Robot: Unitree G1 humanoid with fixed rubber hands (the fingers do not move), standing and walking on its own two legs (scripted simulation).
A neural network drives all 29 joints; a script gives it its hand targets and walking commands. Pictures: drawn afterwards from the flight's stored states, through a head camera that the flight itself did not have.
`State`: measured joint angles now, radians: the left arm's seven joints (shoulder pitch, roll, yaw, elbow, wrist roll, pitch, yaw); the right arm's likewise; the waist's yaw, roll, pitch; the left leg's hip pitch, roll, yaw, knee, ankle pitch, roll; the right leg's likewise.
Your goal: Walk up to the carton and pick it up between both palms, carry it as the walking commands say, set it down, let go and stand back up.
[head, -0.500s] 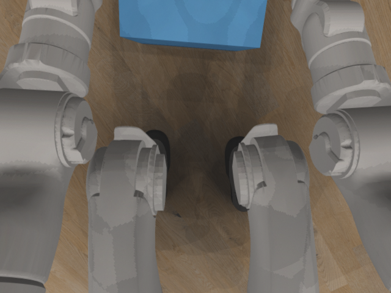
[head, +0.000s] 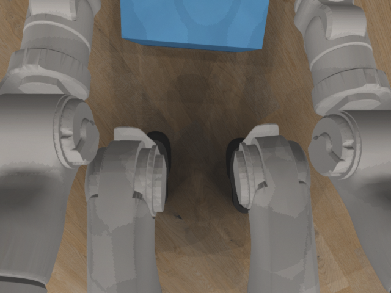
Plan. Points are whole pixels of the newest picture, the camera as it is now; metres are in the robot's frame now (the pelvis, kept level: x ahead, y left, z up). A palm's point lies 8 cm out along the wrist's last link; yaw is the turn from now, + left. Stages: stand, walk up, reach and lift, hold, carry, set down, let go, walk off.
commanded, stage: set down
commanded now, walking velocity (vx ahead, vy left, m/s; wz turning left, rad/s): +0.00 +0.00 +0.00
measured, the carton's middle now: out of the picture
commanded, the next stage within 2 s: none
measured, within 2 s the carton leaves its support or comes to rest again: neither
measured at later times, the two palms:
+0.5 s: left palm out of the picture +0.55 +0.17 -0.19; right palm out of the picture +0.53 -0.14 -0.19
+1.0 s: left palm out of the picture +0.56 +0.20 -0.18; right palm out of the picture +0.55 -0.17 -0.19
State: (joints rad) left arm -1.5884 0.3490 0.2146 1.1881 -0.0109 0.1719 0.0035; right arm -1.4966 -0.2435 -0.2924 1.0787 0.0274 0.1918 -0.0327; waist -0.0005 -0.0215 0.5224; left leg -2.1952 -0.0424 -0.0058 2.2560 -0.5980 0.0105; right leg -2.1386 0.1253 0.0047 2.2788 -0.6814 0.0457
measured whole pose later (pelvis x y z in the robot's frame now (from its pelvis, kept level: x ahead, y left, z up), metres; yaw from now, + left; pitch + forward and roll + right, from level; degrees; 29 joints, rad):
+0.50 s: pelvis +0.00 +0.00 +0.00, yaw +0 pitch +31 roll -1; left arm -1.60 0.36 0.23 1.25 0.00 0.11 0.00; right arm -1.51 -0.22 -0.31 1.10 0.00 0.13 -0.06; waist -0.01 -0.02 0.52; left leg -2.19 -0.04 -0.02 2.24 -0.60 0.00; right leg -2.14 0.12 0.00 2.27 -0.68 0.04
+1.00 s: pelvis +0.00 +0.00 +0.00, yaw -1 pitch +32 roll -1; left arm -1.59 0.46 0.08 1.20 -0.20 0.08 0.06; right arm -1.51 -0.33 -0.14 1.10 0.20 0.10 -0.13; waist 0.00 -0.03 0.52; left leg -2.21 -0.02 0.00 2.27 -0.61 0.01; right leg -2.18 0.08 -0.02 2.29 -0.67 0.02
